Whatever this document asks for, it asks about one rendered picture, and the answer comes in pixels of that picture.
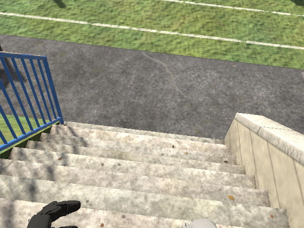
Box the robot left hand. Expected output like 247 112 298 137
27 200 81 228

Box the right robot thigh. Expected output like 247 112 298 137
181 218 218 228

